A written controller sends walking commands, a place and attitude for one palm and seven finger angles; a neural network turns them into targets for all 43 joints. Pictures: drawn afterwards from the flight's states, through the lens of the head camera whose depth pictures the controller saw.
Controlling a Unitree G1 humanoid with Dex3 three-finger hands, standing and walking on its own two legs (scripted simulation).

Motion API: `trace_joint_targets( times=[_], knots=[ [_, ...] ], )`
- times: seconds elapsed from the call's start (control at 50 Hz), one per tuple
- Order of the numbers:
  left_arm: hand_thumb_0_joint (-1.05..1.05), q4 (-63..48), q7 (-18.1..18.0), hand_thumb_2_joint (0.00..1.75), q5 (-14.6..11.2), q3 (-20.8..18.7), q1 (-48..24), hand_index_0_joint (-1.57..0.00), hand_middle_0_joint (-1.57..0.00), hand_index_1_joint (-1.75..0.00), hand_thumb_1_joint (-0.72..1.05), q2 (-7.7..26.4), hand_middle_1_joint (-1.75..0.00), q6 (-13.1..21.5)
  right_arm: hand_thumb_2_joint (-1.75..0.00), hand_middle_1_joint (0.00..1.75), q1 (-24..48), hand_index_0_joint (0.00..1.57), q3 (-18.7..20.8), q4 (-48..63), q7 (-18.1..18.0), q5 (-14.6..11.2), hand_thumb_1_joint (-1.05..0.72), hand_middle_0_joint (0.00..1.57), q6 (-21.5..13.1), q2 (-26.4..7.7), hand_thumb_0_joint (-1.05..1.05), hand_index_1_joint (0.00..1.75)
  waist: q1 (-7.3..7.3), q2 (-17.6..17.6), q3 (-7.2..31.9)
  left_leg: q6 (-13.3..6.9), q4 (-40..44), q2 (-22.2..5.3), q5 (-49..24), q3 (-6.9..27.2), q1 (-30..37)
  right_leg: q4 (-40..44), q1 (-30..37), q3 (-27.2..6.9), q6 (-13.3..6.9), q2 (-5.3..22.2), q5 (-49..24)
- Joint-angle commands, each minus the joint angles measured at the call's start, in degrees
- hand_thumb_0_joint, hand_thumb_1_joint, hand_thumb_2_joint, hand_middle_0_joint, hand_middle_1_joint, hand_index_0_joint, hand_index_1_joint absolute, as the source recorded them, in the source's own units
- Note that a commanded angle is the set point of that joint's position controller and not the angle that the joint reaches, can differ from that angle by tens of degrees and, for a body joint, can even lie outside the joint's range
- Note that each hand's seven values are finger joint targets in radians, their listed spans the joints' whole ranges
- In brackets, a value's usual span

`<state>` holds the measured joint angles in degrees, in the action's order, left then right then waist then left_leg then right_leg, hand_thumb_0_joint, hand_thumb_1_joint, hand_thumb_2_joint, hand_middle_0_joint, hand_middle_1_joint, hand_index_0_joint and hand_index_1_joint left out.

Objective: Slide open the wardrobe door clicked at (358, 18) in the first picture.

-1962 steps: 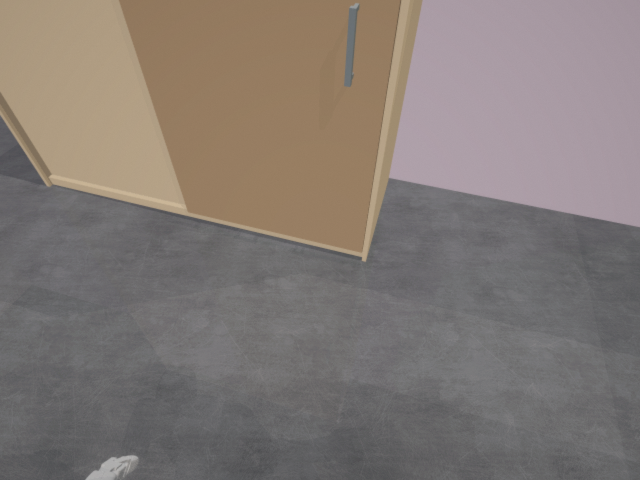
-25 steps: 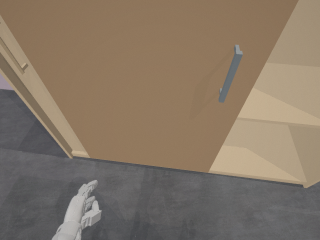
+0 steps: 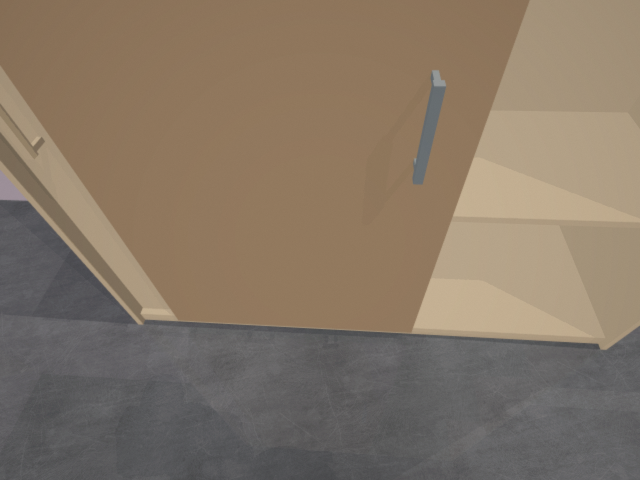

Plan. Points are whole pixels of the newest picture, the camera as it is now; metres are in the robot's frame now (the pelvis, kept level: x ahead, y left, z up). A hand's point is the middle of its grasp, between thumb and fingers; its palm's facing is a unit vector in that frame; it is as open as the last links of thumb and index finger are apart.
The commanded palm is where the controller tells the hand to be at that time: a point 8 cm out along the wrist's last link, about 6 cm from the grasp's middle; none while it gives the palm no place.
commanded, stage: let the arm hang, fingers relaxed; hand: right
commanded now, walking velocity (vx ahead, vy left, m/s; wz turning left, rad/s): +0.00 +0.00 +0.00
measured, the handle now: (426, 131) +0.62 -0.13 +0.09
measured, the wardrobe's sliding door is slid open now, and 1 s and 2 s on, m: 0.62 0.62 0.62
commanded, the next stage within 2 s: look to check the result in 0.76 s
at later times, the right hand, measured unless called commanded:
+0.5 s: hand out of the picture -0.01 -0.18 -0.16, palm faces -0.01 +0.98 -0.20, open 7.3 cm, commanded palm none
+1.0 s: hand out of the picture +0.00 -0.17 -0.16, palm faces -0.01 +0.98 -0.19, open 7.3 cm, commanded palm none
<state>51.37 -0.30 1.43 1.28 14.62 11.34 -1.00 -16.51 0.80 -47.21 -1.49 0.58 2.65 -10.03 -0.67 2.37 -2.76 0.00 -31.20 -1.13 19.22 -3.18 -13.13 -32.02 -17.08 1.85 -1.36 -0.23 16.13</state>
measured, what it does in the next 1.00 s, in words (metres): stands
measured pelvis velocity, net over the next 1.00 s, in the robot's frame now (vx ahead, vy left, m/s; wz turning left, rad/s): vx -0.01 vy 0.00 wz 0.03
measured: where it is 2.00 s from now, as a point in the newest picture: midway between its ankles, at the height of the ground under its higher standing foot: outside the picture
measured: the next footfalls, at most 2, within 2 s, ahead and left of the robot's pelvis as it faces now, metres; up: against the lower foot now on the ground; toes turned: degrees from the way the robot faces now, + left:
none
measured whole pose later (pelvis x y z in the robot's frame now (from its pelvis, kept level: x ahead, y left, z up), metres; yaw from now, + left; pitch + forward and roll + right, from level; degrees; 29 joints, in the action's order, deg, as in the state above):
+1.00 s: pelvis -0.01 +0.00 +0.01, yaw +2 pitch -1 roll +0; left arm 64.5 -2.1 0.9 -0.4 15.2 8.3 -0.3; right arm -15.1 0.4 -65.1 -1.8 0.7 -0.3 -8.1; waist -0.3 -0.7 -2.6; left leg -0.4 -22.5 -0.1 13.8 -1.7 -8.1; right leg -23.0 -11.1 3.4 -0.9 0.5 11.3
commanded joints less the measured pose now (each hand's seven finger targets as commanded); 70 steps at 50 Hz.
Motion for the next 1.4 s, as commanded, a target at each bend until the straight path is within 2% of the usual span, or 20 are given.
trace_joint_targets(
  times=[0.0,0.02,0.04,0.1,0.18,0.22,0.24,0.3,0.44,0.46,0.52,0.54,0.62,0.74,0.82,0.94,1.02,1.2,1.36,1.38],
  knots=[
    [0.0,-1.34,-1.23,0.9,0.04,-2.41,-0.8,-0.2,-0.2,-0.3,0.9,6.32,-0.3,1.63,-0.9,0.3,-1.48,0.2,1.64,-1.2,-0.04,0.13,-0.9,0.2,-2.68,-7.99,0.0,0.3,0.66,-11.86,6.99,-2.21,7.92,-4.5,-12.51,5.52,4.33,6.75,5.46,-5.26,-1.43,5.29,-14.58],
    [0.0,-0.44,-1.26,0.9,-0.09,-2.38,-0.34,-0.2,-0.2,-0.3,0.9,6.0,-0.3,1.4,-0.9,0.3,-1.48,0.2,1.36,-2.71,0.01,0.02,-0.9,0.2,-2.58,-8.22,0.0,0.3,0.61,-13.08,6.28,-2.23,8.7,-4.33,-10.45,5.21,4.3,7.84,4.81,-5.5,-1.49,5.39,-11.49],
    [0.0,0.07,-1.35,0.9,-0.24,-2.42,0.39,-0.2,-0.2,-0.3,0.9,6.16,-0.3,1.07,-0.9,0.3,-1.38,0.2,1.18,-3.74,0.02,0.07,-0.9,0.2,-2.53,-8.27,0.0,0.3,0.49,-10.15,5.63,-2.09,9.57,-3.86,-8.95,4.6,4.21,8.19,4.61,-5.97,-1.63,5.8,-9.58],
    [0.0,2.3,-1.48,0.9,-0.31,-2.65,1.78,-0.2,-0.2,-0.3,0.9,5.68,-0.3,0.68,-0.9,0.3,-1.22,0.2,0.69,-7.23,0.15,0.01,-0.9,0.2,-2.49,-7.04,0.0,0.3,0.27,-6.3,1.8,-2.27,11.35,-3.68,-5.77,4.67,2.65,10.85,2.69,-6.63,-1.64,6.04,-3.35],
    [0.0,4.8,-1.54,0.9,-0.37,-2.71,3.67,-0.2,-0.2,-0.3,0.9,5.04,-0.3,0.83,-0.9,0.3,-1.88,0.2,0.31,-10.78,0.05,0.04,-0.9,0.2,-2.71,-6.25,0.0,0.3,0.2,-1.94,1.0,-2.1,11.99,-3.79,-5.51,4.64,1.94,12.28,3.84,-6.5,-1.76,6.32,-3.05],
    [0.0,5.76,-1.57,0.9,-0.32,-2.73,4.19,-0.2,-0.2,-0.3,0.9,4.92,-0.3,0.82,-0.9,0.3,-2.15,0.2,0.14,-11.87,-0.05,0.01,-0.9,0.2,-2.69,-5.81,0.0,0.3,0.17,-1.07,-0.43,-2.01,12.21,-3.62,-4.26,4.81,0.88,13.36,3.63,-6.66,-1.75,6.4,-1.05],
    [0.0,6.12,-1.51,0.9,-0.45,-2.78,4.34,-0.2,-0.2,-0.3,0.9,4.89,-0.3,0.97,-0.9,0.3,-2.61,0.2,0.16,-12.43,-0.1,0.15,-0.9,0.2,-2.84,-6.16,0.0,0.3,0.4,-1.94,0.19,-1.98,12.23,-3.8,-5.45,4.95,1.45,13.02,4.07,-6.26,-1.83,6.24,-2.75],
    [0.0,7.7,-1.58,0.9,-0.43,-2.6,4.64,-0.2,-0.2,-0.3,0.9,4.17,-0.3,1.17,-0.9,0.3,-2.75,0.2,-0.03,-13.83,-0.25,0.0,-0.9,0.2,-3.03,-5.56,0.0,0.3,0.2,-0.19,0.28,-1.81,12.26,-4.17,-6.57,5.02,1.19,12.92,5.45,-5.44,-1.61,6.15,-4.91],
    [0.0,9.64,-1.61,0.9,-0.42,-2.42,4.5,-0.2,-0.2,-0.3,0.9,3.22,-0.3,1.15,-0.9,0.3,-3.04,0.2,-0.11,-15.57,-0.48,0.16,-0.9,0.2,-3.07,-5.01,0.0,0.3,0.47,-1.86,-2.51,-1.59,12.7,-3.95,-6.15,5.37,0.0,13.81,5.03,-4.99,-1.36,6.05,-4.78],
    [0.0,9.85,-1.64,0.9,-0.32,-2.38,4.3,-0.2,-0.2,-0.3,0.9,2.93,-0.3,1.17,-0.9,0.3,-2.71,0.2,-0.06,-15.75,-0.48,0.11,-0.9,0.2,-3.02,-4.64,0.0,0.3,0.32,-3.13,-2.82,-1.6,12.72,-4.06,-5.92,5.42,-0.15,14.2,4.81,-4.92,-1.29,6.07,-4.11],
    [0.0,10.3,-1.73,0.9,-0.29,-2.44,4.31,-0.2,-0.2,-0.3,0.9,2.63,-0.3,1.31,-0.9,0.3,-2.53,0.2,0.05,-16.05,-0.47,0.09,-0.9,0.2,-3.13,-4.32,0.0,0.3,0.41,-3.27,-2.84,-1.6,12.68,-4.09,-6.95,5.47,0.48,14.38,4.53,-4.71,-1.18,5.94,-4.71],
    [0.0,10.21,-1.74,0.9,-0.38,-2.43,4.49,-0.2,-0.2,-0.3,0.9,2.79,-0.3,1.37,-0.9,0.3,-2.83,0.2,0.12,-15.89,-0.55,0.17,-0.9,0.2,-3.23,-4.56,0.0,0.3,0.46,-2.51,-1.44,-1.6,12.63,-4.0,-7.65,5.57,1.05,13.72,5.42,-4.79,-1.21,6.0,-6.43],
    [0.0,10.63,-1.89,0.9,-0.34,-2.46,4.22,-0.2,-0.2,-0.3,0.9,2.51,-0.3,1.57,-0.9,0.3,-2.22,0.2,0.26,-16.22,-0.53,0.0,-0.9,0.2,-3.3,-4.16,0.0,0.3,0.43,-4.05,-0.97,-1.53,12.56,-4.22,-8.87,5.6,1.5,13.63,5.98,-4.47,-1.12,6.13,-8.07],
    [0.0,10.94,-1.97,0.9,-0.48,-2.55,4.54,-0.2,-0.2,-0.3,0.9,2.73,-0.3,1.57,-0.9,0.3,-2.12,0.2,0.39,-16.29,-0.61,0.04,-0.9,0.2,-3.46,-4.43,0.0,0.3,0.4,-2.85,-0.47,-1.51,12.92,-4.23,-9.94,5.42,1.94,12.94,6.78,-4.27,-0.98,6.32,-10.26],
    [0.0,11.25,-2.0,0.9,-0.36,-2.65,4.24,-0.2,-0.2,-0.3,0.9,2.59,-0.3,1.38,-0.9,0.3,-1.66,0.2,0.35,-16.49,-0.64,-0.03,-0.9,0.2,-3.44,-3.97,0.0,0.3,0.14,-2.22,-1.4,-1.63,13.35,-4.33,-9.08,5.73,1.23,13.11,6.82,-4.13,-0.77,6.21,-8.98],
    [0.0,11.3,-1.99,0.9,-0.47,-2.78,3.96,-0.2,-0.2,-0.3,0.9,3.02,-0.3,1.47,-0.9,0.3,-1.9,0.2,0.5,-16.35,-0.72,0.05,-0.9,0.2,-3.72,-4.6,0.0,0.3,0.27,-1.34,0.43,-1.72,13.38,-4.4,-11.52,5.93,2.08,12.15,8.18,-4.04,-0.82,6.33,-11.81],
    [0.0,11.58,-2.05,0.9,-0.37,-2.78,3.31,-0.2,-0.2,-0.3,0.9,2.95,-0.3,1.46,-0.9,0.3,-1.42,0.2,0.51,-16.59,-0.69,0.0,-0.9,0.2,-3.68,-4.43,0.0,0.3,0.18,-2.4,-0.28,-1.7,13.51,-4.56,-11.65,6.13,1.85,12.49,8.19,-3.77,-0.61,6.37,-11.53],
    [0.0,11.53,-2.05,0.9,-0.32,-2.81,2.16,-0.2,-0.2,-0.3,0.9,3.53,-0.3,1.36,-0.9,0.3,-0.57,0.2,0.62,-16.49,-0.58,-0.01,-0.9,0.2,-3.76,-5.04,0.0,0.3,0.13,-2.26,-0.74,-1.87,14.26,-4.56,-11.63,6.54,1.87,12.58,8.21,-3.76,-0.35,6.46,-11.09],
    [0.0,11.34,-2.06,0.9,-0.34,-2.96,0.97,-0.2,-0.2,-0.3,0.9,4.88,-0.3,1.64,-0.9,0.3,0.75,0.2,0.96,-16.08,-0.48,0.05,-0.9,0.2,-4.04,-6.42,0.0,0.3,0.16,-2.48,1.63,-1.99,13.92,-4.91,-15.19,6.26,3.68,12.15,9.31,-3.9,-0.35,6.75,-13.94],
    [0.0,11.39,-2.06,0.9,-0.35,-2.96,0.72,-0.2,-0.2,-0.3,0.9,4.83,-0.3,1.56,-0.9,0.3,0.86,0.2,0.94,-16.06,-0.47,0.02,-0.9,0.2,-4.0,-6.4,0.0,0.3,0.2,-1.97,0.93,-1.92,14.06,-4.94,-15.02,6.14,3.35,12.27,9.2,-3.73,-0.26,6.76,-13.52]
  ],
)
